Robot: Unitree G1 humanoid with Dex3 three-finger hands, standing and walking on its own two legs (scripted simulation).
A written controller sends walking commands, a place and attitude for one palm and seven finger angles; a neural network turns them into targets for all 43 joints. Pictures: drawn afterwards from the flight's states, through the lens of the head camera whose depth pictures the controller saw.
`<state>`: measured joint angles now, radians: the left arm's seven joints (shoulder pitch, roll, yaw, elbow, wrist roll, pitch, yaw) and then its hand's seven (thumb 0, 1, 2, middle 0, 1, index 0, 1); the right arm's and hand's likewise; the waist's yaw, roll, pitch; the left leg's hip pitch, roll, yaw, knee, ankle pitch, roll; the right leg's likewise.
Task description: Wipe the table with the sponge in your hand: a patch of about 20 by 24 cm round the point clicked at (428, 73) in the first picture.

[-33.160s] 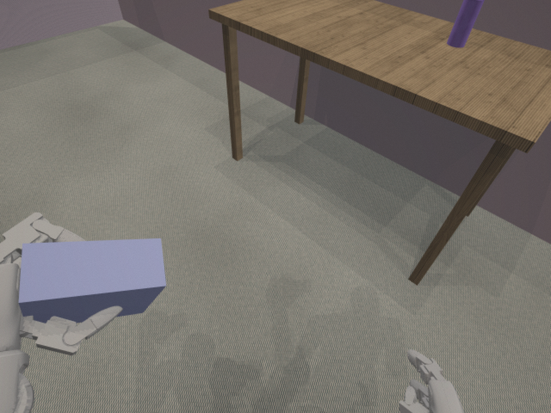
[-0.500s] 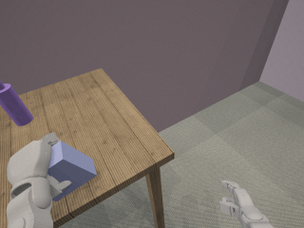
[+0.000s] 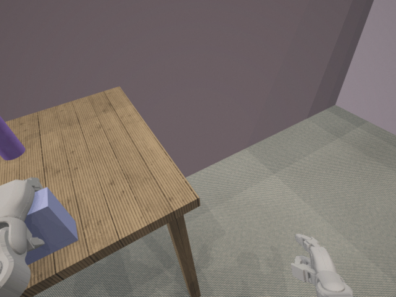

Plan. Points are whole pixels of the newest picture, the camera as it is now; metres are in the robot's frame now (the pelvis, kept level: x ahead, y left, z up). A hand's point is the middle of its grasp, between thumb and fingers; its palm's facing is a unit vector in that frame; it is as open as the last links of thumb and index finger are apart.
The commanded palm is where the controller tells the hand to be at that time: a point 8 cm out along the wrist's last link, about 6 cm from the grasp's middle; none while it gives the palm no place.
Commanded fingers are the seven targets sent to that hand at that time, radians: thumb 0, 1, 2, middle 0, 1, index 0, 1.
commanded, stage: wipe forward along the middle lane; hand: left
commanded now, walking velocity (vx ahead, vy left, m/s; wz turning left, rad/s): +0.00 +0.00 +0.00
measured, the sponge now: (36, 235) +0.19 +0.36 +0.05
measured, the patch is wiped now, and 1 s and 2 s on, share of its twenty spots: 1.00 1.00 1.00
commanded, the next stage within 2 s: bring the hand home and regain balance in 0.52 s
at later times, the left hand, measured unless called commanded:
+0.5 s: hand (18, 203) +0.23 +0.39 +0.10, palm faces -0.12 -0.03 -0.99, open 9.6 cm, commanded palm +0.22 +0.42 +0.14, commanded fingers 0.00 0.10 1.30 -1.20 -1.60 -1.20 -1.60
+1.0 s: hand (216, 172) +0.26 +0.00 +0.19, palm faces +0.31 -0.82 -0.48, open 9.6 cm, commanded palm +0.19 +0.10 +0.18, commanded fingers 0.00 0.10 1.30 -1.20 -1.60 -1.20 -1.60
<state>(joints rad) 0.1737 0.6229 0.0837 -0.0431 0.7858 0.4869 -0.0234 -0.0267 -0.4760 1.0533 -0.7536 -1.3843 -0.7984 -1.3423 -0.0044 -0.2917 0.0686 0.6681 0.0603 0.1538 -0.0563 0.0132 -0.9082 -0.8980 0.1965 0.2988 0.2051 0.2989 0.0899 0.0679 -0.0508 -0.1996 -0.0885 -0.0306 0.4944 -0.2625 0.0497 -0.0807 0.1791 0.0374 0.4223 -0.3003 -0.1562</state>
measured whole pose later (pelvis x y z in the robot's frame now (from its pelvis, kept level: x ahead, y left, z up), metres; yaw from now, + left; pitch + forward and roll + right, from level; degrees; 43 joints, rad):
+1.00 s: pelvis +0.04 -0.19 -0.02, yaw +1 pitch -2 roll +5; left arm 0.44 0.35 0.33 -0.35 -0.17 -0.15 0.08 -0.01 -0.45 1.05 -0.77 -1.39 -0.79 -1.31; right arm 0.30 -0.29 -0.05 0.60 0.06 0.16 -0.06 0.01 -0.91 -0.90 0.19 0.30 0.20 0.30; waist -0.10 0.18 -0.04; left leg -0.48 -0.03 -0.08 1.16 -0.33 -0.03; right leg -0.38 0.06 0.02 0.81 -0.41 -0.08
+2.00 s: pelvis -0.01 -0.25 +0.00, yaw +8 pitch -1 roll -1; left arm 0.46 0.33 0.31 -0.39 -0.05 -0.12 0.15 -0.01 -0.46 1.07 -0.77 -1.41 -0.78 -1.33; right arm 0.25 -0.22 0.01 0.62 0.02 -0.08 -0.09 0.02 -0.91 -0.90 0.20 0.30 0.21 0.30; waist 0.00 0.03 -0.05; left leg -0.27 0.00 -0.04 0.49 -0.21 0.00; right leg -0.26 0.01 0.02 0.41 -0.15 0.02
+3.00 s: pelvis +0.04 -0.22 +0.01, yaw +7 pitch +2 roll -2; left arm 0.47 0.38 0.40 -0.55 -0.02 -0.22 0.11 0.00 -0.47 1.08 -0.77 -1.41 -0.79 -1.33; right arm 0.16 -0.19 0.01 0.55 0.00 -0.13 -0.02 0.02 -0.91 -0.90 0.20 0.30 0.21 0.30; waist 0.00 -0.03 0.07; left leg -0.25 -0.01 -0.01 0.50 -0.29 0.03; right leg -0.24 0.00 0.06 0.42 -0.22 0.04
